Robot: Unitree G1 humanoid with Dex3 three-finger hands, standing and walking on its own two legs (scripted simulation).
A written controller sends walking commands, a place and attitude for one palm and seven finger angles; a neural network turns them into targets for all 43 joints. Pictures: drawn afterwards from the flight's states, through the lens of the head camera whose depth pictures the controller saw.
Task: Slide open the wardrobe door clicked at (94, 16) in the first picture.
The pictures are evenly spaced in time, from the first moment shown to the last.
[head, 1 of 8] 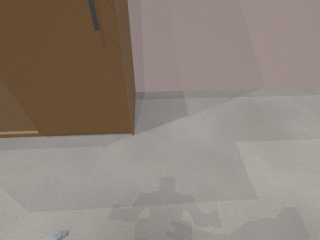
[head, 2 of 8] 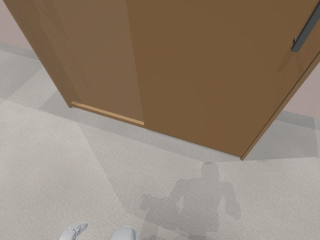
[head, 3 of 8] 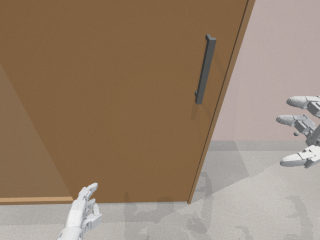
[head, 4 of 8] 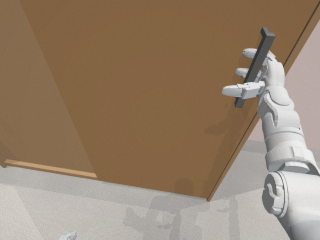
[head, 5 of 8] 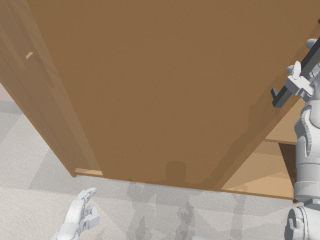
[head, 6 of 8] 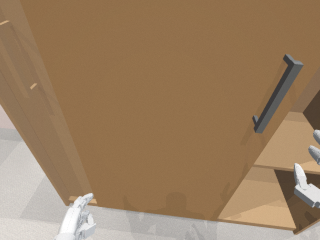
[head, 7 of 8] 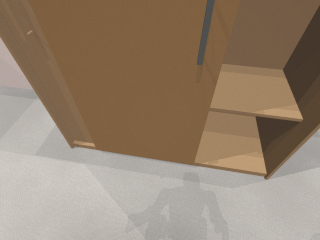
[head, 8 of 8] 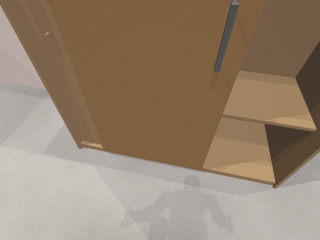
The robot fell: no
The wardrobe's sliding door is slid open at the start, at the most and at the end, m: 0.00 0.49 0.48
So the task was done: yes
